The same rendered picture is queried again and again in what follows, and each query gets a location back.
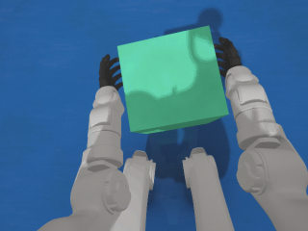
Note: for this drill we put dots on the robot right forearm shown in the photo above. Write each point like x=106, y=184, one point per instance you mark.
x=252, y=112

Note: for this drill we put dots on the carton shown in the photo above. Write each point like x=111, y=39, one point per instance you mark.
x=172, y=82

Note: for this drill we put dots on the left robot thigh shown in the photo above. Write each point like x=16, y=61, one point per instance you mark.
x=140, y=177

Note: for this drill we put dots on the robot left forearm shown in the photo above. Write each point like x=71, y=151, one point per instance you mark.
x=104, y=134

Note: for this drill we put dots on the robot left hand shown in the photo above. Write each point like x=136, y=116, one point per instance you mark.
x=106, y=74

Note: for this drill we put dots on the robot left upper arm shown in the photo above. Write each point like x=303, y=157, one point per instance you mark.
x=97, y=200

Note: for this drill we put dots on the left robot shin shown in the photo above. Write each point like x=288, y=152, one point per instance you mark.
x=129, y=161

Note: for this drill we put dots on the robot right upper arm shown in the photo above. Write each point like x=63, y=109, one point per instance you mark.
x=278, y=180

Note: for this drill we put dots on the robot right hand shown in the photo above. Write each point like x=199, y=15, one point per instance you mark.
x=229, y=55

